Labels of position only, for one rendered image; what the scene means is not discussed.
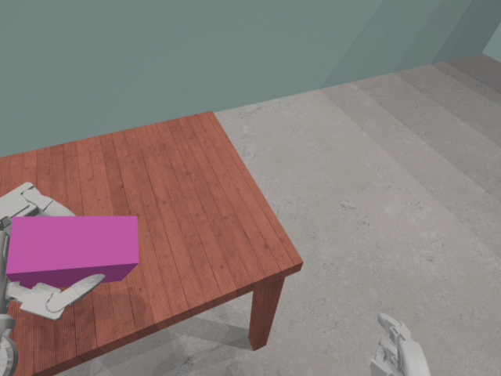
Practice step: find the table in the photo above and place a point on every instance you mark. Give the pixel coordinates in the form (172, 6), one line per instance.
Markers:
(206, 235)

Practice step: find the right robot hand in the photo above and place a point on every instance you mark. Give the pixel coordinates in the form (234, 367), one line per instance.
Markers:
(408, 360)

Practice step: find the left robot forearm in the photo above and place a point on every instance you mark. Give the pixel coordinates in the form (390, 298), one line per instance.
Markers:
(8, 350)

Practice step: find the left robot hand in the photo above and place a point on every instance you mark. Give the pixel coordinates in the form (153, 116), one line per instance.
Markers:
(43, 300)

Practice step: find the sponge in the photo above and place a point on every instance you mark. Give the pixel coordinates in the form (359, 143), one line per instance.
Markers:
(61, 250)

